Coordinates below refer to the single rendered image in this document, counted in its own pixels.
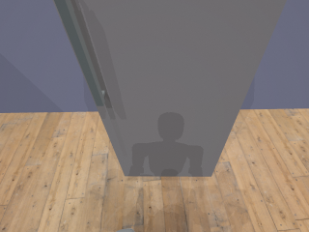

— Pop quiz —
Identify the fridge door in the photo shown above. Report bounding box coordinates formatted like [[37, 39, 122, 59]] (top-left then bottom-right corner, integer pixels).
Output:
[[52, 0, 287, 177]]

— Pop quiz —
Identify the handle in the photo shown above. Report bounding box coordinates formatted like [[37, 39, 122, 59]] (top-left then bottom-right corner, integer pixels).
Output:
[[54, 0, 105, 106]]

